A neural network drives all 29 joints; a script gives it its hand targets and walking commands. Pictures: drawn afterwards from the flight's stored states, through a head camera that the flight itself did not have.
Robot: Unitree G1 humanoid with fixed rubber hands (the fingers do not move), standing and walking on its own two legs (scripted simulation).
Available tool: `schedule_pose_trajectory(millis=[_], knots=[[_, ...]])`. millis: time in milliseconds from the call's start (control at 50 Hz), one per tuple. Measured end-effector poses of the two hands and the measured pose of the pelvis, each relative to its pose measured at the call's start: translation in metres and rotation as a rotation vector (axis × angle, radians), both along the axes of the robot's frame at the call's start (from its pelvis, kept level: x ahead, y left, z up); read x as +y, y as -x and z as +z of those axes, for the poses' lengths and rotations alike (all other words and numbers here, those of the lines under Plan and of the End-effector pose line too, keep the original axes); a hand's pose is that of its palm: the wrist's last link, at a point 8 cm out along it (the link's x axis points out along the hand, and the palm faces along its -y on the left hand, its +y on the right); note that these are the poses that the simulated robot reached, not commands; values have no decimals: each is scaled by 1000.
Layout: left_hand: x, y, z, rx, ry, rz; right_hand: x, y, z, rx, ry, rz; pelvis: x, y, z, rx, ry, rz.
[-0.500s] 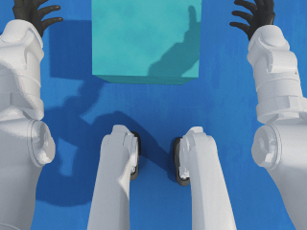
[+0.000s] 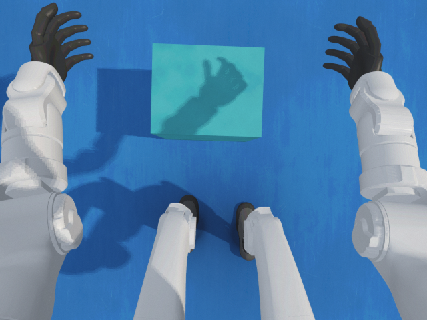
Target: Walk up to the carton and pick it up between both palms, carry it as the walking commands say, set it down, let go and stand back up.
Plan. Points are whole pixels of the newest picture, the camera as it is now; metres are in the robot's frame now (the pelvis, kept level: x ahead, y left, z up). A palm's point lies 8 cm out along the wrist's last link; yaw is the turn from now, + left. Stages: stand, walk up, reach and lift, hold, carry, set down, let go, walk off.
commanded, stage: set down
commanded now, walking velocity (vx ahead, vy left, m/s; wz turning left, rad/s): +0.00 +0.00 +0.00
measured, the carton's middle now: (207, 101) +0.52 +0.04 -0.48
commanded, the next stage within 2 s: let go in 0.24 s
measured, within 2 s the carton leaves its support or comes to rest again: neither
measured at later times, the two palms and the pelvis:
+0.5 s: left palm (33, 103) +0.42 +0.26 -0.04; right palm (395, 112) +0.43 -0.22 -0.04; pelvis +0.04 +0.00 +0.08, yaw +1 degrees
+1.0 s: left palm out of the picture +0.25 +0.22 +0.07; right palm out of the picture +0.26 -0.25 +0.07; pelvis +0.08 -0.02 +0.15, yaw +3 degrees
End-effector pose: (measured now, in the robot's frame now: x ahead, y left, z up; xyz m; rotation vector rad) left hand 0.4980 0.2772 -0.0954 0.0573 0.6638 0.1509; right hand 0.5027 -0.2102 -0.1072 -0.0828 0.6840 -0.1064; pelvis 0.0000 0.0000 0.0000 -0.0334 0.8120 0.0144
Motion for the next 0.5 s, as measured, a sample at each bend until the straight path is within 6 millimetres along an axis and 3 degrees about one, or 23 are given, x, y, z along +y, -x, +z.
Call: schedule_pose_trajectory(millis=[160,300,380,500], knots=[[-3,-1,40,15,4,3,2,1,40,10,-11,0,2,-10,36,-30,-3,-2],[-8,2,46,43,-15,-8,6,8,48,37,13,9,3,-18,51,-41,-3,2],[-10,22,43,74,-60,-33,5,25,48,53,49,47,4,-27,60,-54,-6,4],[-13,73,58,138,-92,-58,-8,74,65,115,74,71,2,-43,83,-127,-13,1]])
